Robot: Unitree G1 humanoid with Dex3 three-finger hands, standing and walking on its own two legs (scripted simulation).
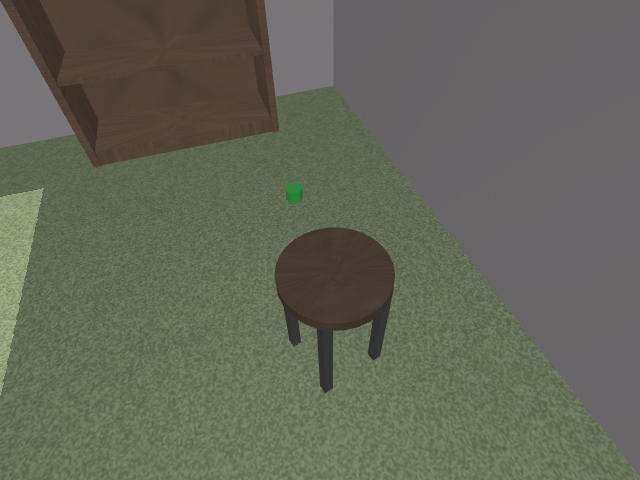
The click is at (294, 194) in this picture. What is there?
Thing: low tin
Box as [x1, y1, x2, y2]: [285, 183, 302, 202]
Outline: 290,183 285,188 287,200 290,202 298,202 302,198 301,186 297,183
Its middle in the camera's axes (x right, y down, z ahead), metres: -0.13 -0.23 +1.86
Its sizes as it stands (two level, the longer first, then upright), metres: 0.078 0.078 0.062
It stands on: the floor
